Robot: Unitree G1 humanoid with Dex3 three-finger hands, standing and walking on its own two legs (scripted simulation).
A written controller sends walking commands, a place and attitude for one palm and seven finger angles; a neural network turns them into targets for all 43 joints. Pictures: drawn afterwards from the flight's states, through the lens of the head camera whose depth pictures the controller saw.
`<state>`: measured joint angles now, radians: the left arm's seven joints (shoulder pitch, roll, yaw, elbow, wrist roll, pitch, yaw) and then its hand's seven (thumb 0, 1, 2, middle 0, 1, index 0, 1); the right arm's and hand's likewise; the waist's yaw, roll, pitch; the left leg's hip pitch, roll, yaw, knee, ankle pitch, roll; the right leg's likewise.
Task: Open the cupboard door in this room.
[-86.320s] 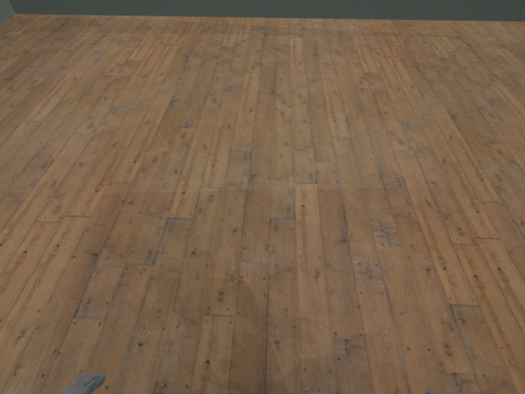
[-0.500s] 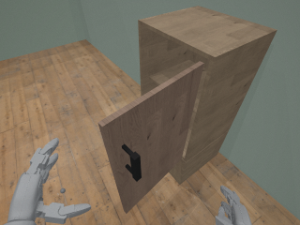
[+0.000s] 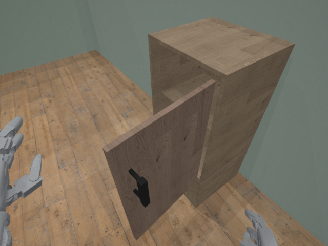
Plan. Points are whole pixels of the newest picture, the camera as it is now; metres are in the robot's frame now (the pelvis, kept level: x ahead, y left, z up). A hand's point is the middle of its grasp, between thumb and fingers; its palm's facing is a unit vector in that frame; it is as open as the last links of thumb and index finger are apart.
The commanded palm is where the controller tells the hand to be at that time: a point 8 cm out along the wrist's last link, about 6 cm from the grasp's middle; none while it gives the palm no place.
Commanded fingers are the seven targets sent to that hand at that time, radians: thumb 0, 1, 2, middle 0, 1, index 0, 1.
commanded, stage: draw the hand back to the body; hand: left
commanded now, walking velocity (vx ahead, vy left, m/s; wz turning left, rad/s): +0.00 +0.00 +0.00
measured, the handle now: (139, 187) +0.28 +0.11 -0.02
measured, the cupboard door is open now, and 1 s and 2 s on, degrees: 98 98 98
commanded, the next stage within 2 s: step back with the hand held close in 0.34 s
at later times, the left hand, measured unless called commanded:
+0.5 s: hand (49, 178) +0.19 +0.24 +0.16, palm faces +0.44 -0.80 -0.41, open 7.4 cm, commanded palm +0.14 +0.27 +0.18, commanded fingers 0.00 0.90 0.90 -0.20 -0.30 -0.20 -0.30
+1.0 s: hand (17, 196) +0.15 +0.27 +0.16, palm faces +0.36 -0.79 -0.49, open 7.4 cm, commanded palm +0.09 +0.31 +0.18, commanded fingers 0.00 0.90 0.90 -0.20 -0.30 -0.20 -0.30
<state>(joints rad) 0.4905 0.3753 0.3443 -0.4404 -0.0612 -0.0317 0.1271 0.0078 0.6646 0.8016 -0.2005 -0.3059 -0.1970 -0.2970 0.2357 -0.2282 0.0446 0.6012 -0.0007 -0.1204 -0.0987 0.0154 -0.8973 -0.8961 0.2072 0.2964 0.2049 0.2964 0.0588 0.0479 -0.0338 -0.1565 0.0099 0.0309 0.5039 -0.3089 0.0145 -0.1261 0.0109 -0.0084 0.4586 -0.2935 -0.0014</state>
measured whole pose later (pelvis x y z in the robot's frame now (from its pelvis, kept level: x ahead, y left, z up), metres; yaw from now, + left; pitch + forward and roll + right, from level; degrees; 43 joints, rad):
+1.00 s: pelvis -0.06 +0.01 +0.00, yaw -3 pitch -1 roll -1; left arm 0.57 0.43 0.40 -0.47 -0.04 -0.15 0.14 0.01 0.89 0.90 -0.21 -0.31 -0.21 -0.30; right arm 0.19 -0.23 0.00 0.54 0.02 0.01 -0.10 0.01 -0.90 -0.90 0.21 0.30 0.20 0.30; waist 0.00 0.01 -0.01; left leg -0.26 0.01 0.08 0.46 -0.20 0.04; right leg -0.24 0.01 0.04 0.41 -0.16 0.02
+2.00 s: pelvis -0.25 -0.01 +0.00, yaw -5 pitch +0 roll +2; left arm 0.51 0.47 0.44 -0.46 -0.04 -0.16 0.15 0.01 0.89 0.90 -0.21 -0.31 -0.21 -0.30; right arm 0.18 -0.18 0.03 0.58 -0.01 -0.13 -0.07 0.01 -0.90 -0.90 0.21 0.30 0.21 0.30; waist -0.04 -0.07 -0.01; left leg -0.30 -0.01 0.12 0.47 -0.18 0.03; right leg -0.26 0.03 0.03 0.60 -0.37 0.00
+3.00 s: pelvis -0.29 +0.00 +0.00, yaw -2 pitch -1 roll +0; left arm 0.30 0.22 0.01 0.97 0.01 0.03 0.01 0.00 0.98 0.90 -0.21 -0.30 -0.20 -0.30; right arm 0.23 -0.23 0.01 1.01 -0.03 0.02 -0.01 0.01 -0.90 -0.90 0.21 0.30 0.20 0.30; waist 0.01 -0.06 0.06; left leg -0.24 -0.01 0.01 0.47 -0.21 0.02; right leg -0.21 0.02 -0.04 0.46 -0.23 -0.03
